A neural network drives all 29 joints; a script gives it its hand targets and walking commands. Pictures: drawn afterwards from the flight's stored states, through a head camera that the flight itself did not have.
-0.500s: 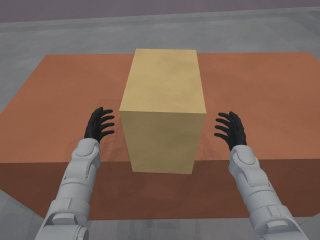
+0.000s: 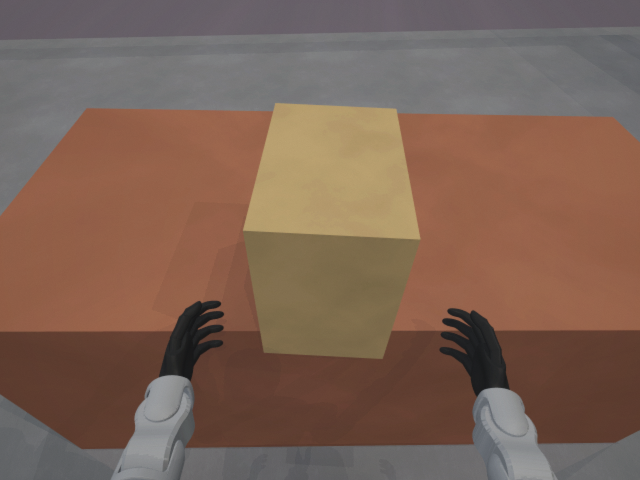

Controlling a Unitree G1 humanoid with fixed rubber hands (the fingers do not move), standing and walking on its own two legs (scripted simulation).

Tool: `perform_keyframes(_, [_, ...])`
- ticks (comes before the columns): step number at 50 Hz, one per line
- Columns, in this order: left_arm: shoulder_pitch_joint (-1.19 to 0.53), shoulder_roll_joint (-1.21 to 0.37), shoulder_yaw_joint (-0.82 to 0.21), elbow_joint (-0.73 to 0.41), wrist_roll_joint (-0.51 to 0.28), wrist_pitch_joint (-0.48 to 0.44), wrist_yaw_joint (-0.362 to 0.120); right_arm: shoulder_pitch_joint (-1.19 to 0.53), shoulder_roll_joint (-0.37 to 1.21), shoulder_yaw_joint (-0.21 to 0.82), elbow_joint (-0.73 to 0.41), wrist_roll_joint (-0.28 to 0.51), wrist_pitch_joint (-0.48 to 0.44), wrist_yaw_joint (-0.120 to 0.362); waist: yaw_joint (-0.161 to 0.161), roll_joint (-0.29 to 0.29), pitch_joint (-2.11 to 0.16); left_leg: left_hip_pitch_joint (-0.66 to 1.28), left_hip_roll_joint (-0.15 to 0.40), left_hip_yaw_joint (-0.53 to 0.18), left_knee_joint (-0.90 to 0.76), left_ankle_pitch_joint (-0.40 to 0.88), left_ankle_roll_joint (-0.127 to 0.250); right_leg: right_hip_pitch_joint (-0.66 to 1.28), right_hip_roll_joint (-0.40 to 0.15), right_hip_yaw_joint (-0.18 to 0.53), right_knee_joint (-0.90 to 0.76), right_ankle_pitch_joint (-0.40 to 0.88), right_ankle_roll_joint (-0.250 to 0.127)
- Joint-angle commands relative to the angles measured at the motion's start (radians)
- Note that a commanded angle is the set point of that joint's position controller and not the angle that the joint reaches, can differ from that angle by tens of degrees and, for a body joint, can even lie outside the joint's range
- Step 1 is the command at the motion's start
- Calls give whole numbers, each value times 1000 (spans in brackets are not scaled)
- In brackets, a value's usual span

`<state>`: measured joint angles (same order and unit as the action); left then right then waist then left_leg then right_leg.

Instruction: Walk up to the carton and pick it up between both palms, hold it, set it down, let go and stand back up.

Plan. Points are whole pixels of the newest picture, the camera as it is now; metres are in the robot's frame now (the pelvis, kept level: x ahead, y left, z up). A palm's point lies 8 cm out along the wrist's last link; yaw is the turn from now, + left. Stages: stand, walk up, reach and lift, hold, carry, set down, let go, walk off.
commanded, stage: set down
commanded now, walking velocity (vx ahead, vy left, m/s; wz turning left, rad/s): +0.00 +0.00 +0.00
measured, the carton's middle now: (329, 231) +0.48 +0.03 +0.03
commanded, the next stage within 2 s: let go in 1.02 s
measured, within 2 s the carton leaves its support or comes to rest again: neither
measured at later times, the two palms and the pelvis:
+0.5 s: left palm (170, 424) +0.20 +0.21 -0.04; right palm (497, 431) +0.21 -0.20 -0.04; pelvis +0.02 +0.00 +0.00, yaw +0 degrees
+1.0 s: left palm (162, 453) +0.18 +0.22 -0.07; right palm (510, 462) +0.19 -0.21 -0.07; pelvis +0.02 -0.01 +0.00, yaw +0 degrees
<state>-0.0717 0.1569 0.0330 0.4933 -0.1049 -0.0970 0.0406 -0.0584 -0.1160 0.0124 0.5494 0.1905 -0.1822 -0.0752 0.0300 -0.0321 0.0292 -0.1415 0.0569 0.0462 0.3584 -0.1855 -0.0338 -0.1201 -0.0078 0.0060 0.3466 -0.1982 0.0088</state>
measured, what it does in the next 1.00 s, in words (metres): stands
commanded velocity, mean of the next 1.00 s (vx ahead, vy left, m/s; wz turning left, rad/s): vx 0.00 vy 0.00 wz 0.00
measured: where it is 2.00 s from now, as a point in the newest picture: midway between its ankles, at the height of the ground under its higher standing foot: outside the picture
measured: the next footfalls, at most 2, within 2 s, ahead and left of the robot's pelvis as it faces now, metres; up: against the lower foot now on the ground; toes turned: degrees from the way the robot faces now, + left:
none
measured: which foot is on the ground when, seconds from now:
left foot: down 0.00-1.00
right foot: down 0.00-1.00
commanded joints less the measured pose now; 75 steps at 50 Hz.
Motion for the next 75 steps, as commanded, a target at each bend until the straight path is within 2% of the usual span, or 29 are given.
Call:
perform_keyframes(1, [-150, 97, 14, -184, -4, -121, 1, -158, -80, -17, -131, 4, -111, 11, -1, 84, -269, 183, -72, -6, 14, 314, -16, -12, 42, 4, -51, 192, -35])
perform_keyframes(8, [8, 79, 20, -148, 18, -105, -22, -44, -91, 22, -97, -15, -153, 13, 7, 38, -179, 215, -69, -5, 16, 340, -9, -3, 40, 9, -65, 196, -28])
perform_keyframes(10, [56, 73, 23, -157, 28, -79, -37, -9, -103, 9, -98, -31, -155, 5, -4, 16, -149, 229, -65, -2, 7, 331, -9, 17, 44, 5, -78, 199, -24])
perform_keyframes(12, [51, 69, 15, -158, 35, -52, -45, -8, -94, -1, -78, -34, -145, 5, -5, 34, -114, 243, -60, 2, 0, 311, -16, -18, 50, -5, -86, 149, -31])
perform_keyframes(14, [55, 70, 18, -189, 32, -33, -46, 12, -101, 10, -100, -48, -134, 8, -6, 12, -86, 245, -63, 4, -9, 268, -10, -21, 52, -9, -102, 104, -32])
perform_keyframes(19, [133, 87, 25, -268, 66, -5, -36, 103, -101, 9, -115, -61, -124, 18, 11, 45, -97, 266, -65, 15, -6, 328, -9, -18, 51, -17, -94, 170, -29])
perform_keyframes(20, [149, 97, 24, -289, 79, 2, -31, 123, -105, 7, -103, -53, -121, 23, 11, 69, -75, 273, -62, 17, -7, 328, -11, -18, 50, -12, -95, 152, -32])
perform_keyframes(22, [183, 90, 10, -282, 76, 19, -32, 132, -119, 1, -103, -64, -114, 29, 8, 70, -57, 279, -60, 22, -11, 356, -11, -12, 53, -14, -104, 168, -36])
perform_keyframes(30, [210, 106, 12, -239, 82, 79, -38, 174, -123, -2, -107, -91, -77, 35, 9, 61, -2, 266, -65, 27, -34, 221, -5, -68, 36, -19, -131, 81, -33])
perform_keyframes(34, [209, 111, 15, -203, 81, 97, -46, 185, -142, -23, -82, -122, -66, 36, -5, 39, -19, 255, -64, 27, -29, 231, -2, -59, 33, -14, -127, 107, -32])
perform_keyframes(35, [211, 115, 14, -213, 86, 94, -49, 184, -137, -6, -83, -117, -70, 40, 5, 26, -48, 262, -66, 30, -23, 258, 0, -55, 33, -12, -125, 132, -27])
perform_keyframes(37, [243, 124, 25, -201, 97, 95, -48, 184, -143, -19, -72, -121, -79, 42, 15, 45, -61, 280, -64, 34, -22, 309, -7, -43, 41, -22, -116, 156, -27])
perform_keyframes(38, [223, 121, 19, -209, 94, 94, -48, 177, -142, -12, -70, -119, -82, 45, 13, 27, -54, 284, -64, 32, -18, 313, 1, -44, 41, -21, -120, 168, -29])
perform_keyframes(40, [238, 121, 23, -181, 103, 97, -51, 185, -137, -12, -40, -129, -80, 50, 15, 37, -43, 291, -64, 32, -22, 326, -5, -45, 42, -22, -122, 171, -24])
perform_keyframes(42, [231, 125, 27, -175, 101, 108, -55, 191, -145, -18, -31, -141, -75, 49, 6, 14, -39, 293, -69, 39, -22, 302, -5, -55, 44, -24, -127, 165, -19])
perform_keyframes(47, [233, 127, 26, -101, 111, 157, -74, 179, -140, -20, 5, -161, -41, 41, -3, 24, 4, 262, -65, 47, -35, 244, 0, -55, 38, -24, -138, 107, -19])
perform_keyframes(49, [236, 130, 25, -112, 110, 175, -74, 184, -145, -32, 11, -167, -35, 41, -14, 22, -8, 287, -63, 49, -25, 274, -5, -61, 43, -32, -127, 136, -17])
perform_keyframes(51, [229, 132, 27, -143, 127, 182, -68, 187, -149, -38, 24, -170, -37, 43, -8, 55, -26, 292, -64, 43, -16, 316, -12, -63, 42, -33, -124, 158, -19])
perform_keyframes(54, [239, 136, 34, -139, 131, 181, -55, 190, -160, -35, 46, -173, -46, 59, 6, 64, -44, 305, -62, 42, 0, 376, -26, -77, 53, -41, -114, 174, -19])
perform_keyframes(57, [225, 134, 25, -136, 120, 181, -46, 179, -168, -49, 68, -180, -55, 74, -10, 65, -61, 317, -60, 36, 17, 409, -29, -103, 56, -49, -110, 179, -19])
perform_keyframes(59, [214, 132, 16, -118, 114, 186, -46, 189, -166, -62, 87, -194, -62, 78, -19, 68, -54, 305, -60, 33, 8, 379, -32, -117, 50, -52, -110, 178, -16])
perform_keyframes(61, [221, 140, 23, -102, 120, 189, -47, 186, -166, -45, 88, -187, -63, 84, -11, 47, -42, 298, -63, 35, 9, 353, -25, -109, 49, -51, -107, 167, -16])
perform_keyframes(63, [219, 133, 20, -96, 129, 192, -44, 179, -174, -60, 114, -196, -66, 83, -21, 60, -51, 286, -59, 32, 15, 364, -27, -91, 50, -54, -97, 181, -19])
perform_keyframes(65, [210, 127, 16, -91, 123, 195, -44, 176, -173, -57, 112, -196, -72, 82, -14, 62, -50, 271, -63, 35, 14, 354, -29, -72, 45, -46, -97, 182, -17])
perform_keyframes(66, [220, 134, 19, -83, 130, 198, -43, 177, -177, -61, 111, -199, -71, 83, -26, 57, -45, 276, -64, 26, 12, 343, -25, -73, 46, -47, -98, 195, -20])
perform_keyframes(67, [200, 135, 23, -87, 125, 196, -45, 166, -184, -55, 105, -201, -71, 84, -14, 33, -44, 262, -65, 29, 7, 329, -21, -72, 49, -50, -96, 187, -14])
perform_keyframes(70, [211, 122, 16, -75, 122, 200, -48, 173, -179, -60, 110, -208, -71, 86, -19, 33, -54, 263, -62, 30, 7, 306, -20, -77, 45, -50, -93, 170, -14])
perform_keyframes(73, [191, 134, 18, -68, 115, 199, -52, 157, -171, -51, 75, -212, -67, 88, -9, -7, -60, 247, -71, 29, 7, 269, -14, -84, 43, -48, -83, 167, -4])
perform_keyframes(75, [177, 134, 12, -84, 127, 202, -49, 153, -172, -67, 86, -221, -64, 84, -10, 9, -66, 255, -69, 35, -2, 252, -16, -89, 41, -50, -88, 142, -9])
